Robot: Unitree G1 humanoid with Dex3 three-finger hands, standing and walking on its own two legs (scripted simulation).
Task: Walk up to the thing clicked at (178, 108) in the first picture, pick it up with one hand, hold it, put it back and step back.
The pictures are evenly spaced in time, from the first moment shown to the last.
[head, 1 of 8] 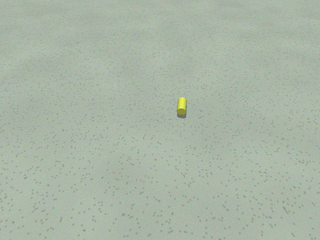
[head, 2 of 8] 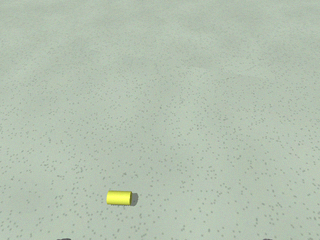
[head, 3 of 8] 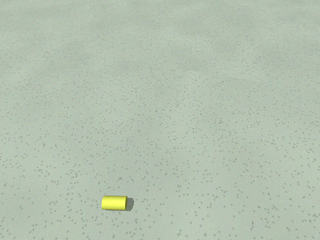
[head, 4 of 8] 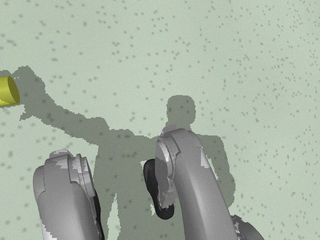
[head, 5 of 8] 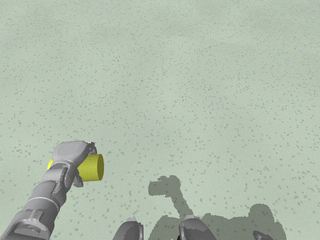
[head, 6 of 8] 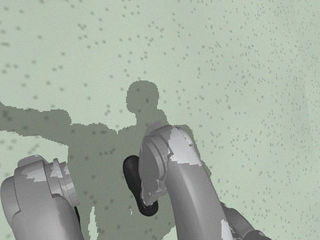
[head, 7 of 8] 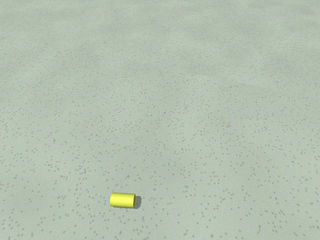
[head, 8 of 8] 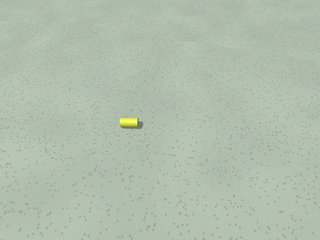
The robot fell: no
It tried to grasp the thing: yes
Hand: left
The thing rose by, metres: 0.67
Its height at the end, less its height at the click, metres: +0.00
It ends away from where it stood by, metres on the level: 0.00
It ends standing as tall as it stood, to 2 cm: yes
